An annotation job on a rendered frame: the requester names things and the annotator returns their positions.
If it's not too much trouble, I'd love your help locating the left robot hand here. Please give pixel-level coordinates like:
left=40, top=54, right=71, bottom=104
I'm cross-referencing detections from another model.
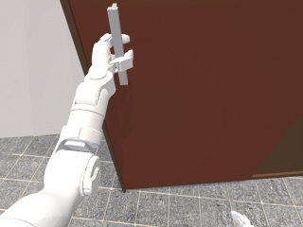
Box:
left=92, top=33, right=134, bottom=74

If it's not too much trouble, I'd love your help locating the wardrobe door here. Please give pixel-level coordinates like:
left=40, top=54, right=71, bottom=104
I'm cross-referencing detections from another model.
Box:
left=255, top=112, right=303, bottom=175
left=69, top=0, right=303, bottom=190

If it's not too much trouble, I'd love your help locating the left robot forearm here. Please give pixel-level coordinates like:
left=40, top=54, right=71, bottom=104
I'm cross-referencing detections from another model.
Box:
left=44, top=62, right=116, bottom=185

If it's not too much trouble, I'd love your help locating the handle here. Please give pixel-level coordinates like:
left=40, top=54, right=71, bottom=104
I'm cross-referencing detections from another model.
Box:
left=107, top=3, right=128, bottom=85

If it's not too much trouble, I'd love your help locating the right robot hand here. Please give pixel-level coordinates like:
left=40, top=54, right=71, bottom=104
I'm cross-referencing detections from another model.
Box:
left=230, top=210, right=255, bottom=227

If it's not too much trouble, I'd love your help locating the left robot upper arm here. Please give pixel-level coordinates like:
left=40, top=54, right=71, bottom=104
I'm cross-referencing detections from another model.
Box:
left=0, top=149, right=101, bottom=227

